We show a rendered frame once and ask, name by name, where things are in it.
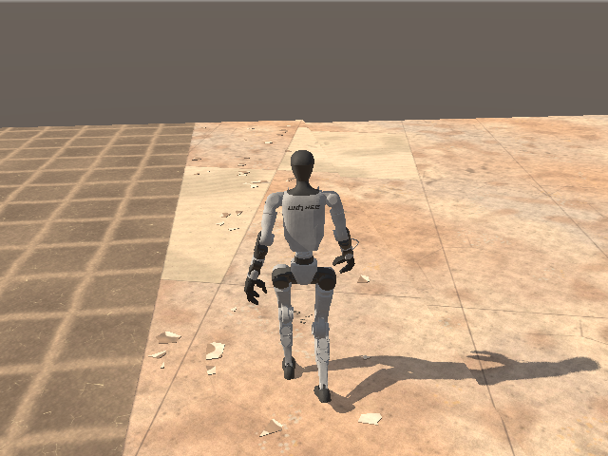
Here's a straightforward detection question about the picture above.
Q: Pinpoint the robot right upper arm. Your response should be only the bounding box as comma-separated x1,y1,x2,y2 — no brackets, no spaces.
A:
323,191,349,241

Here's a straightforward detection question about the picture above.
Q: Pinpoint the robot left foot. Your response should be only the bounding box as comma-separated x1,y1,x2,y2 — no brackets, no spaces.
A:
282,357,295,380

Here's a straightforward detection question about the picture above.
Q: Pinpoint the robot torso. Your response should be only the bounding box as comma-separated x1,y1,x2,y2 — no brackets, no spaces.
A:
281,186,326,285

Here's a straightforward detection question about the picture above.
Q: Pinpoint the robot right hand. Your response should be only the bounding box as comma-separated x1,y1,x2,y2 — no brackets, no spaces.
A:
332,255,355,274

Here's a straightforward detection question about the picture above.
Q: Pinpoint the robot left hand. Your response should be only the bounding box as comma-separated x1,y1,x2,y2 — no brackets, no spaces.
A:
244,276,267,305

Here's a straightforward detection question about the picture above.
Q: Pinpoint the robot left upper arm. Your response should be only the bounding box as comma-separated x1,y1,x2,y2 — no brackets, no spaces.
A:
259,192,283,246

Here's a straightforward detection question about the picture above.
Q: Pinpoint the left robot forearm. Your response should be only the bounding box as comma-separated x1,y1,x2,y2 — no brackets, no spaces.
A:
247,231,268,280

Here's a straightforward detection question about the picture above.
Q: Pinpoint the right robot forearm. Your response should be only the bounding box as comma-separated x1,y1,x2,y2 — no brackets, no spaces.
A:
338,227,353,259

